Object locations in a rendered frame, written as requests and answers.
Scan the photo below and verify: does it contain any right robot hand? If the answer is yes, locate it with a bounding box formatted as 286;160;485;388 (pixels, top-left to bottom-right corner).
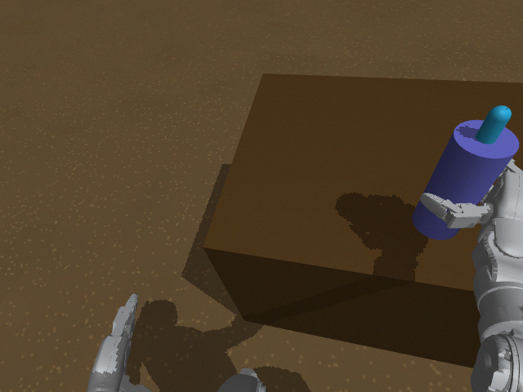
420;159;523;229

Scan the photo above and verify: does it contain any right robot arm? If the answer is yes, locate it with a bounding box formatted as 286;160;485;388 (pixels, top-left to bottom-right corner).
471;218;523;392

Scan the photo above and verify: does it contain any bottle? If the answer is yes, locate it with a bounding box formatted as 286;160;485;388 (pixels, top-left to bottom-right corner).
412;105;520;240

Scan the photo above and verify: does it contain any left robot hand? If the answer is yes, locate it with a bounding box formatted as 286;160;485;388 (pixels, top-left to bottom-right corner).
87;293;153;392

